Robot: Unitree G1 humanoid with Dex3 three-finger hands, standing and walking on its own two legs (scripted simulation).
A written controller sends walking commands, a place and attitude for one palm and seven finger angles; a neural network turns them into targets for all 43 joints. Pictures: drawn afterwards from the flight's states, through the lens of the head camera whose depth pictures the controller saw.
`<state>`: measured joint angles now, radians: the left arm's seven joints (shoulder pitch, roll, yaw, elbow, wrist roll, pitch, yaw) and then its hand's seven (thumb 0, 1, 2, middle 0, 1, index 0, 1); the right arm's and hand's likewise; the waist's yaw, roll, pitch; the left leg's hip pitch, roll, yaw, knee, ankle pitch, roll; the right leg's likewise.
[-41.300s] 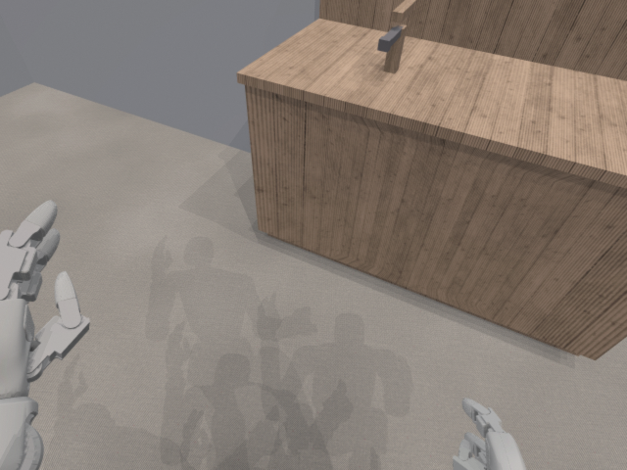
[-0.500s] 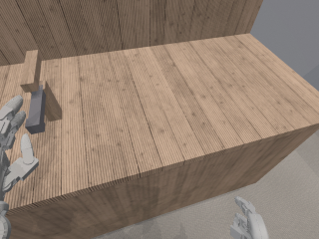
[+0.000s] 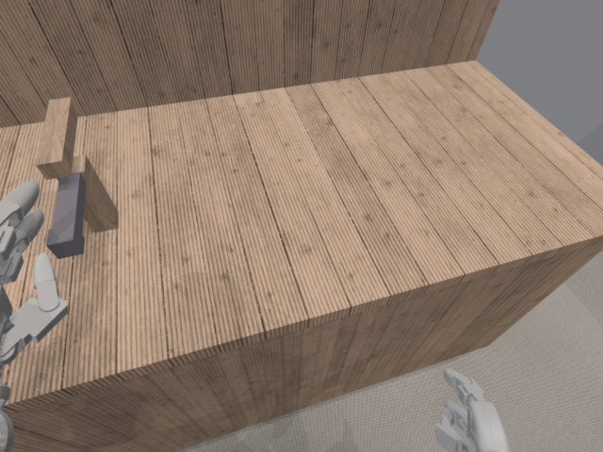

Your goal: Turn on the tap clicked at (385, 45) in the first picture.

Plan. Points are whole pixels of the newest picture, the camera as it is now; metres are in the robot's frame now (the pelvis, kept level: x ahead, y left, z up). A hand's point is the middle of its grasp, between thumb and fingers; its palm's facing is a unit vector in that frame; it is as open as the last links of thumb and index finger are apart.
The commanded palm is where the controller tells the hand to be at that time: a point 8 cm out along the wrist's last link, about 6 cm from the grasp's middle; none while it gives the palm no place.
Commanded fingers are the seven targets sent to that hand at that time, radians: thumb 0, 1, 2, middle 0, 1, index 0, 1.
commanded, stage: shuffle to correct the standing spot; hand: left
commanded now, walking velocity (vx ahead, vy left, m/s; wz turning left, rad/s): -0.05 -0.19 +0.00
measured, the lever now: (66, 241) +0.32 +0.31 +0.11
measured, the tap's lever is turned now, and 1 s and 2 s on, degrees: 0 0 0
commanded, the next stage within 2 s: none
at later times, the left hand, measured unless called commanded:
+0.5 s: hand (66, 300) +0.22 +0.24 +0.16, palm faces +0.32 -0.85 -0.42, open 7.5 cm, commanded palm +0.16 +0.28 +0.18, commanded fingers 0.00 0.90 0.90 -0.20 -0.30 -0.20 -0.30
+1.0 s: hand (64, 308) +0.21 +0.24 +0.16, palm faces +0.33 -0.85 -0.40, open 7.5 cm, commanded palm +0.16 +0.28 +0.18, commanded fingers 0.00 0.90 0.90 -0.20 -0.30 -0.20 -0.30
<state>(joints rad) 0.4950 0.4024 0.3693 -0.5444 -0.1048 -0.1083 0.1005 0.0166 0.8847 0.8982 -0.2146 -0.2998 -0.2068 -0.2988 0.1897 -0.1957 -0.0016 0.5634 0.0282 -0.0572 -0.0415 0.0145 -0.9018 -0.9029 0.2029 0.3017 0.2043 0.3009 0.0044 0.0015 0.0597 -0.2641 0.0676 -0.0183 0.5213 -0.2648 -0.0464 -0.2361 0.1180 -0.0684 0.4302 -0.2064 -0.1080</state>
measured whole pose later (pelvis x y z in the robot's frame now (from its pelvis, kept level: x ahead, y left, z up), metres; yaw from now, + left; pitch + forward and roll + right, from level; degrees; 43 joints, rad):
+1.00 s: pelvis +0.00 +0.00 +0.00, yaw +0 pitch +0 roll -1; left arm 0.49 0.40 0.36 -0.53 -0.10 -0.10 0.11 0.02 0.89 0.90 -0.21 -0.30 -0.21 -0.30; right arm 0.19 -0.20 0.00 0.56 0.03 -0.04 -0.04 0.01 -0.90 -0.90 0.20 0.30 0.20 0.30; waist 0.00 0.01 0.05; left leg -0.26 0.07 -0.02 0.51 -0.25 -0.05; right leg -0.23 0.12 -0.07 0.41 -0.19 -0.11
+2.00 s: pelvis +0.00 -0.01 +0.00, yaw +0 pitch +0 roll -1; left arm 0.50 0.39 0.35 -0.53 -0.11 -0.09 0.12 0.02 0.89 0.90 -0.21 -0.30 -0.21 -0.30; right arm 0.18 -0.21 0.00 0.56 0.04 -0.04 -0.04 0.01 -0.90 -0.90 0.20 0.30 0.20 0.30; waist 0.00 0.02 0.05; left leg -0.25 0.07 -0.02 0.51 -0.26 -0.05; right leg -0.22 0.12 -0.07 0.42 -0.20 -0.11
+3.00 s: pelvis +0.00 +0.00 +0.00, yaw +0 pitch +0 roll -1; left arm 0.49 0.40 0.35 -0.54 -0.11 -0.09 0.13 0.02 0.89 0.90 -0.21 -0.30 -0.21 -0.30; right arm 0.18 -0.20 0.00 0.56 0.03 -0.04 -0.04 0.02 -0.90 -0.90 0.20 0.30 0.20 0.30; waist 0.00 0.01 0.05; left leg -0.26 0.07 -0.02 0.50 -0.25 -0.05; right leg -0.23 0.12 -0.07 0.41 -0.20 -0.11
